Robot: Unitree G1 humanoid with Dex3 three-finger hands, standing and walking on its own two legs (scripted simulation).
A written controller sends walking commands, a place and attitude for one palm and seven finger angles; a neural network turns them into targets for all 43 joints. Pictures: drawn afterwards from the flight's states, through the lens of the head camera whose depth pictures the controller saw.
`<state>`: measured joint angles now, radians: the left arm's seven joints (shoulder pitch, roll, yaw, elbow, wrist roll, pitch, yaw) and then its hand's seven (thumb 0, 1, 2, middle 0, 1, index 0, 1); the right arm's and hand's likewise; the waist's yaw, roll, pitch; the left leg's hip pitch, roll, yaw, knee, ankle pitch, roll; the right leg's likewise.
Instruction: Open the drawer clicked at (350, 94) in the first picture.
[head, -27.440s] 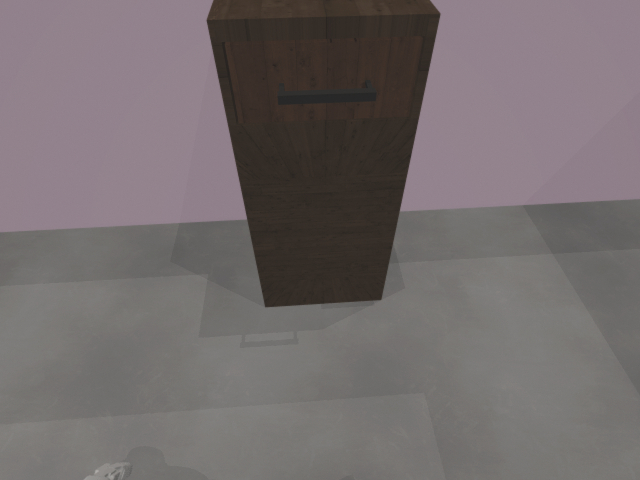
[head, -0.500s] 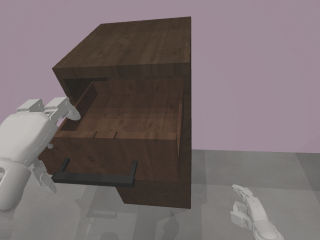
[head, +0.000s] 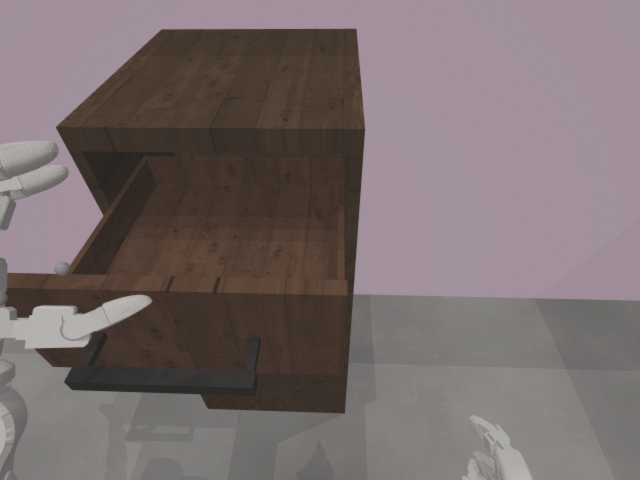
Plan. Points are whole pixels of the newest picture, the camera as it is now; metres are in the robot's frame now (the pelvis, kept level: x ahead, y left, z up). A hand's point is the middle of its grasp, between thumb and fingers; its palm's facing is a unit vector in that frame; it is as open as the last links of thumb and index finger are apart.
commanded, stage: draw the hand back to the body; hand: left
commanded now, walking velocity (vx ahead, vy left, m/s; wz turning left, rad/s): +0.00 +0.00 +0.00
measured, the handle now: (169, 362) +0.21 +0.20 +0.08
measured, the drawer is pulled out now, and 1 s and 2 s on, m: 0.25 0.25 0.25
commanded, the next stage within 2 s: step back with the hand held close in 0.62 s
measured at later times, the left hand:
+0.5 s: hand (44, 271) +0.19 +0.23 +0.26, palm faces +0.51 -0.79 -0.33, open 8.1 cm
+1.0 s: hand (53, 277) +0.19 +0.23 +0.25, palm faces +0.43 -0.76 -0.48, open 7.4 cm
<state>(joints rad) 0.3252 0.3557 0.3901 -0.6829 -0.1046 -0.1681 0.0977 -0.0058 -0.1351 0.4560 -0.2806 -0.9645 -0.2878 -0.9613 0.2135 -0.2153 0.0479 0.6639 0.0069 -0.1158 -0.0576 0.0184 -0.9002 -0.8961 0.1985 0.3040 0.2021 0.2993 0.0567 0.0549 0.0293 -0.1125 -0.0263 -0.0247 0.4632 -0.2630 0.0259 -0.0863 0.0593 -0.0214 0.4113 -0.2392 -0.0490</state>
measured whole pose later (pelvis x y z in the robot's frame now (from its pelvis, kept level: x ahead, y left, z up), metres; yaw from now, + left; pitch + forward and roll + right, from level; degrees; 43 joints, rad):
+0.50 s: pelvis +0.01 +0.00 +0.00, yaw +0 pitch -4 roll -1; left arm 0.35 0.37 0.43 -0.63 -0.12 -0.14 0.09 0.01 0.71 0.82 -0.22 -0.41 -0.23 -0.41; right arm 0.15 -0.21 0.03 0.64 0.01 -0.09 -0.06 0.02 -0.90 -0.90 0.20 0.30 0.20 0.30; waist 0.08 0.07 0.01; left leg -0.11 -0.02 -0.03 0.45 -0.26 0.02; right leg -0.08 0.07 -0.03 0.39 -0.24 -0.05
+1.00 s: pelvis -0.01 +0.00 +0.00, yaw +0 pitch +1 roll -1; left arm 0.45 0.46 0.52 -0.67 -0.08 -0.22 0.10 0.01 0.88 0.90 -0.21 -0.31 -0.21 -0.30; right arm 0.19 -0.25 -0.01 0.59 0.04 -0.03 -0.04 0.02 -0.90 -0.90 0.20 0.30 0.20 0.30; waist -0.01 0.05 -0.02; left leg -0.28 -0.02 -0.02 0.51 -0.25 0.03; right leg -0.24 0.07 -0.02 0.43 -0.21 -0.04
